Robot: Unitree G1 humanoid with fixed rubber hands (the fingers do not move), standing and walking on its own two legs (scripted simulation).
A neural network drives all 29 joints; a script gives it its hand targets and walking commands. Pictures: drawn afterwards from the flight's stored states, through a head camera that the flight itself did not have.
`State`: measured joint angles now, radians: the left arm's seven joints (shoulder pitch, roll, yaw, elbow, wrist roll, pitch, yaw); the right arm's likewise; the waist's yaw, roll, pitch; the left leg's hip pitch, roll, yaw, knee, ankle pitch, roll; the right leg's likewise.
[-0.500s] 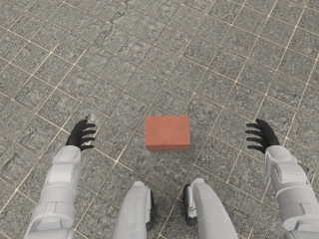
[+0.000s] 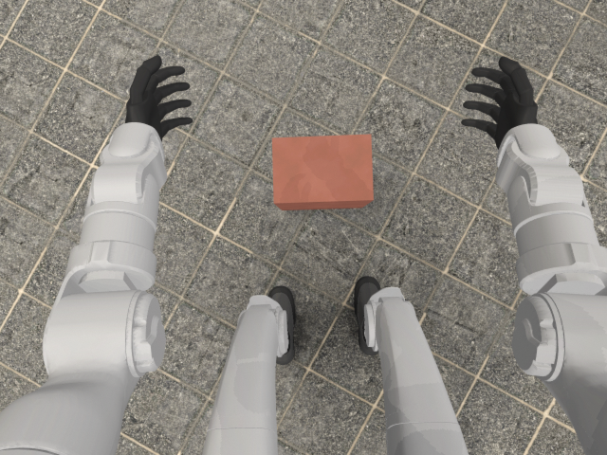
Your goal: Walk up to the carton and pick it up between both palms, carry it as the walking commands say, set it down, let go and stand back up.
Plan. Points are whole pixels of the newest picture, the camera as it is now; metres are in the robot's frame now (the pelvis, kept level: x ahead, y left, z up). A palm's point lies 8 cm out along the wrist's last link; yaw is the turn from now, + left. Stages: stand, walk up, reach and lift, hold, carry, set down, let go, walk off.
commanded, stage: reach and lift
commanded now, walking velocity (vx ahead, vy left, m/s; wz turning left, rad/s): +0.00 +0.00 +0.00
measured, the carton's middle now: (321, 176) +0.49 -0.02 -0.56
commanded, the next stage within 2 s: none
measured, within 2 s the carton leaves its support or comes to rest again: neither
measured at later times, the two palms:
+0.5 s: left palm (187, 124) +0.51 +0.19 -0.19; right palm (468, 122) +0.49 -0.22 -0.19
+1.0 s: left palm (218, 143) +0.52 +0.18 -0.33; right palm (430, 142) +0.50 -0.21 -0.34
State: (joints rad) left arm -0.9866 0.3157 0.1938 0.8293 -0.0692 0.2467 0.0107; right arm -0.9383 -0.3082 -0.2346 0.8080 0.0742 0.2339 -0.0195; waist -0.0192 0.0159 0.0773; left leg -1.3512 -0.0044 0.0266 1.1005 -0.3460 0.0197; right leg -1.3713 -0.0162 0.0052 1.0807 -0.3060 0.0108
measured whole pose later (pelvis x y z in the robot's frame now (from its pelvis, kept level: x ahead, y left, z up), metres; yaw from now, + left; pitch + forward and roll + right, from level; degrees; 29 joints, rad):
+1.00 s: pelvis -0.05 -0.01 -0.19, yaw +0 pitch +31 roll -1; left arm -1.47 0.45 0.12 0.84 -0.22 0.28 0.12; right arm -1.41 -0.41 -0.15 0.78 0.22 0.27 -0.15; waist -0.02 0.01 0.52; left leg -1.88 -0.05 -0.04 1.88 -0.53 -0.03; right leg -1.90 0.04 0.02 1.85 -0.48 0.03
